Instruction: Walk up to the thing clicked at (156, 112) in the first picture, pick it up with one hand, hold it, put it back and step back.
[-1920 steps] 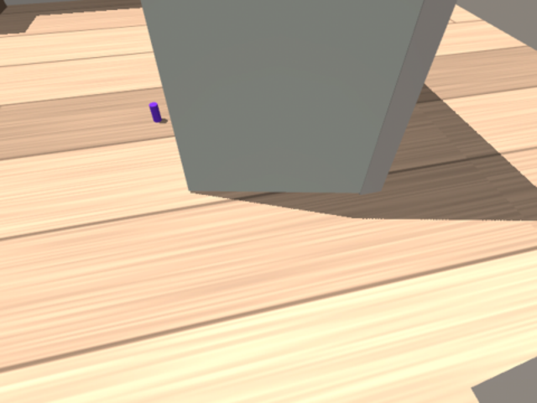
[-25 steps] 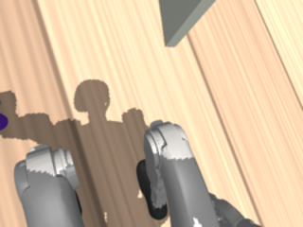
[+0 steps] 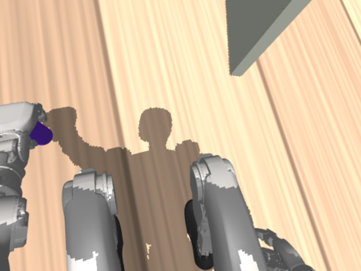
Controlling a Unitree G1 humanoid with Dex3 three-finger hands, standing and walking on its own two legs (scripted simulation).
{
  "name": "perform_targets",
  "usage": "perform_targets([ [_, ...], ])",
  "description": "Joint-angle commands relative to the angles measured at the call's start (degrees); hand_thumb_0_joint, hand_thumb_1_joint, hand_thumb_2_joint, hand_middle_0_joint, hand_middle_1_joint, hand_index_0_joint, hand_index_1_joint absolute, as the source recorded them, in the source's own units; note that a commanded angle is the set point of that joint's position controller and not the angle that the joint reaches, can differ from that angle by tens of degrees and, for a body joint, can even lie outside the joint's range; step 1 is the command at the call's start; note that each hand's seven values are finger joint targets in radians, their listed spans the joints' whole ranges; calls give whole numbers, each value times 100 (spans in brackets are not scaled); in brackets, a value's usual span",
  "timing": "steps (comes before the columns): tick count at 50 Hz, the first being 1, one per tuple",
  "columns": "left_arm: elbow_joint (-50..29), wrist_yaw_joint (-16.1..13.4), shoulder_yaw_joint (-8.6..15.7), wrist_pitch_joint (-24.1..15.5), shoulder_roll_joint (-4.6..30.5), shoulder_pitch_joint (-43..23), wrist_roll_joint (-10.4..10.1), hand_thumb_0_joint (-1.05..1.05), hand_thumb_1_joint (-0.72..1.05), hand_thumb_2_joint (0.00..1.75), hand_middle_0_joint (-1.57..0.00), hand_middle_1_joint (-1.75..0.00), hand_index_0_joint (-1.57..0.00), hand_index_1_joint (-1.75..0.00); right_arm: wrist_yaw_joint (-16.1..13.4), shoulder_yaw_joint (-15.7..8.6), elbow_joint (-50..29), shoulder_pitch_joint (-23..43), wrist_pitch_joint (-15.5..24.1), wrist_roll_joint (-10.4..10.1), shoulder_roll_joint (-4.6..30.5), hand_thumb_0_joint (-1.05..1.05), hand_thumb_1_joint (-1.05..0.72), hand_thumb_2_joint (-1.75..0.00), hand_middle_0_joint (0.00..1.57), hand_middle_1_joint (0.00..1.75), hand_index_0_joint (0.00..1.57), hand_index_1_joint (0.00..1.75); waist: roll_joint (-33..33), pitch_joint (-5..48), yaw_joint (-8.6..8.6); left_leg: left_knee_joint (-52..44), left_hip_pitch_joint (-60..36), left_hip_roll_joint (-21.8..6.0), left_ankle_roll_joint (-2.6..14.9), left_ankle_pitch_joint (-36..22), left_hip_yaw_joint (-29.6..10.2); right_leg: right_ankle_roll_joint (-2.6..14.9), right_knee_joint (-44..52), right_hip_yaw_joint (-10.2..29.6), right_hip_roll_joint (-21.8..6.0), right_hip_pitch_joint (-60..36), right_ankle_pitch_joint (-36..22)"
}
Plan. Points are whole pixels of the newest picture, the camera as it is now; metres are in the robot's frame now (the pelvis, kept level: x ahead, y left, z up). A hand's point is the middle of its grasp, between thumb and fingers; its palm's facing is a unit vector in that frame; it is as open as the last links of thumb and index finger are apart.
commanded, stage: settle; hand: left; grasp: from above
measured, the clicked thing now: (33, 130) +0.44 +0.32 -0.20
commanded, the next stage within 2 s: lift in 0.28 s
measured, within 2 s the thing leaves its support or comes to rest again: neither
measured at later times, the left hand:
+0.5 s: hand (13, 128) +0.41 +0.32 -0.10, palm faces -0.41 -0.05 -0.91, open 7.7 cm
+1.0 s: hand out of the picture +0.37 +0.31 +0.04, palm faces -0.39 -0.11 -0.91, open 7.8 cm
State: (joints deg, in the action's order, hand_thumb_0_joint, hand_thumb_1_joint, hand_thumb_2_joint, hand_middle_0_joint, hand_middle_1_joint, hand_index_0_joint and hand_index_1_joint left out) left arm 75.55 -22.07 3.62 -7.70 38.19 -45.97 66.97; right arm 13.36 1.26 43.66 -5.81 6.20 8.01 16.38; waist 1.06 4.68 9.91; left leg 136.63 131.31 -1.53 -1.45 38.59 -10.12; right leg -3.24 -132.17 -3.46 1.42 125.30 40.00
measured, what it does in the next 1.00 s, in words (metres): rises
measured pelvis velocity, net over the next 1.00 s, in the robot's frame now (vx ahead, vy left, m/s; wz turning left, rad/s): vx -0.01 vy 0.01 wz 0.08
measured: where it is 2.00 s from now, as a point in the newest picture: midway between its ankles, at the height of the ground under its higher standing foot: (158, 254)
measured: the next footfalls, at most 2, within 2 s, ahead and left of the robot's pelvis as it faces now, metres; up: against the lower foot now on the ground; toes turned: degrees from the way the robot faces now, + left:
none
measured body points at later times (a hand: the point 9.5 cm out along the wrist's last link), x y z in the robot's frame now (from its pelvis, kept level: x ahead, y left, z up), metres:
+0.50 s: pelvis -0.01 +0.00 +0.03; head +0.19 +0.07 +0.43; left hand +0.43 +0.32 -0.05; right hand +0.07 -0.27 -0.08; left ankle +0.08 +0.13 -0.30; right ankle +0.10 -0.13 -0.30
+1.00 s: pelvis -0.01 +0.01 +0.13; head +0.15 +0.06 +0.55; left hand +0.39 +0.31 +0.09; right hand +0.13 -0.26 +0.02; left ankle +0.08 +0.13 -0.30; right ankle +0.10 -0.13 -0.30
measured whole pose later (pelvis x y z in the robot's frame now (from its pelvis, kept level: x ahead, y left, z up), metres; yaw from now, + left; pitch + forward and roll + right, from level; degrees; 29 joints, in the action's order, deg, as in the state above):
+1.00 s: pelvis -0.01 +0.01 +0.13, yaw +4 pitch +31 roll -6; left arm 46.3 -7.2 -2.0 -3.7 32.1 -30.5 59.9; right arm 3.1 -2.1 38.2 -9.4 -1.3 0.6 14.9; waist 2.8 11.4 5.4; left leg 111.7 108.1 -1.8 -0.2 35.2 -5.8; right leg -3.0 -108.3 -2.0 -0.6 102.9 36.7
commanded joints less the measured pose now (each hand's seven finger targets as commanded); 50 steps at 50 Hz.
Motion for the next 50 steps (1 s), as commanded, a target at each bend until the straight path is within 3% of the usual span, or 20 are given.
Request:
perform_targets([
  [1,-850,139,129,-145,1368,-1609,-87,0,62,61,-105,-59,-106,-59,-178,-404,-165,-1162,-68,-79,1340,0,-93,-91,20,30,20,30,884,3301,163,-1453,-2511,133,337,-568,728,499,1651,-455,188,-1905,-976],
  [10,-1437,161,340,-361,1637,-1795,105,0,69,61,-108,-60,-110,-58,-444,-456,-295,-1117,-254,-161,1278,0,-93,-91,20,30,20,30,1296,3789,-90,-1718,-3056,160,275,-698,854,531,1784,-352,135,-1917,-1035],
  [15,-1475,123,176,-278,1433,-2001,212,0,68,66,-110,-57,-110,-57,-552,-516,-280,-1236,-298,-206,1280,0,-92,-91,20,30,20,30,1433,3837,15,-1962,-3397,136,243,-600,764,562,1815,-444,106,-1703,-981],
  [18,-1455,122,99,-210,1347,-2074,169,0,68,69,-111,-57,-110,-58,-608,-546,-260,-1248,-290,-225,1312,0,-92,-91,20,30,20,30,1514,3752,26,-2152,-3528,120,223,-396,666,569,1834,-480,80,-1530,-821],
  [19,-1435,130,81,-185,1341,-2125,178,0,72,64,-115,-59,-116,-59,-628,-532,-263,-1283,-292,-237,1315,0,-95,-92,20,30,20,30,1540,3698,57,-2203,-3500,133,223,-344,641,568,1850,-479,64,-1510,-786],
  [20,-1380,161,60,-159,1287,-2048,149,0,64,68,-107,-51,-108,-51,-640,-538,-267,-1294,-292,-249,1309,0,-90,-90,20,30,20,30,1520,3734,42,-2282,-3586,134,218,-314,608,576,1860,-495,67,-1507,-766],
  [21,-1403,183,107,-112,1396,-2044,143,0,69,61,-113,-58,-113,-58,-659,-531,-278,-1310,-291,-258,1317,0,-95,-92,20,30,20,30,1530,3724,15,-2317,-3597,140,228,-329,626,571,1915,-476,53,-1552,-781],
  [24,-1619,313,199,4,1533,-1906,-11,0,68,73,-113,-58,-112,-59,-692,-553,-340,-1357,-322,-324,1316,0,-93,-91,20,30,20,30,1500,4171,-125,-2373,-3791,153,255,-554,725,567,2090,-395,64,-1935,-956],
  [27,-1832,567,80,102,1348,-1638,-232,0,68,71,-113,-57,-112,-58,-725,-588,-425,-1339,-351,-399,1264,0,-93,-91,20,30,20,30,1476,4115,-156,-2633,-3896,157,256,-390,653,569,2226,-386,50,-2051,-808],
  [30,-2161,794,115,141,1471,-1469,-242,0,66,69,-112,-55,-111,-57,-775,-618,-532,-1337,-430,-478,1227,0,-93,-91,20,30,20,30,1378,4095,-211,-2798,-3943,155,278,-368,644,565,2401,-343,65,-2250,-777],
  [32,-2444,902,36,140,1320,-1316,-322,0,66,72,-112,-57,-111,-58,-795,-623,-612,-1278,-473,-521,1179,0,-93,-91,20,30,20,30,1272,4170,-240,-2874,-4005,148,293,-388,697,558,2565,-292,79,-2402,-769],
  [34,-2757,948,99,134,1306,-1180,-408,0,65,70,-110,-58,-110,-59,-829,-629,-666,-1312,-501,-561,1140,0,-93,-91,20,30,20,30,1188,4179,-285,-2962,-3998,171,313,-486,745,535,2750,-242,67,-2632,-820],
  [36,-2804,1040,-61,163,1038,-932,-504,0,66,68,-112,-56,-111,-57,-856,-641,-705,-1269,-513,-603,1099,0,-93,-91,20,30,20,30,1095,3918,-263,-3179,-4116,148,301,-387,682,532,2878,-260,63,-2561,-761],
  [38,-3019,1092,30,187,1190,-851,-514,0,62,68,-107,-58,-107,-59,-902,-669,-743,-1271,-543,-650,1114,0,-93,-91,20,30,20,30,1085,3962,-309,-3363,-4336,127,294,-362,641,529,3024,-240,65,-2729,-752],
  [45,-3929,1202,-87,331,914,-432,-710,0,65,72,-109,-61,-109,-62,-1054,-732,-897,-1120,-599,-727,996,0,-93,-91,20,30,20,30,1076,4165,-387,-3902,-5087,124,272,-626,712,493,3668,-139,33,-3478,-971],
  [47,-4174,1259,-170,404,803,-315,-775,0,64,73,-109,-62,-108,-63,-1093,-747,-942,-1051,-619,-757,946,0,-93,-91,20,30,20,30,1044,4064,-381,-4146,-5320,104,264,-596,693,482,3883,-121,33,-3675,-956],
  [48,-4246,1248,-3,443,959,-214,-785,0,64,73,-108,-61,-108,-62,-1127,-755,-951,-1043,-633,-782,980,0,-93,-91,20,30,20,30,1019,4107,-453,-4317,-5495,110,255,-561,656,474,3967,-114,14,-3814,-925],
  [50,-4467,1271,-131,511,799,-87,-826,0,66,72,-110,-61,-109,-62,-1193,-748,-1010,-916,-655,-813,958,0,-93,-91,20,30,20,30,1155,3990,-481,-4694,-5780,76,228,-344,576,465,4125,-122,25,-3955,-813],
])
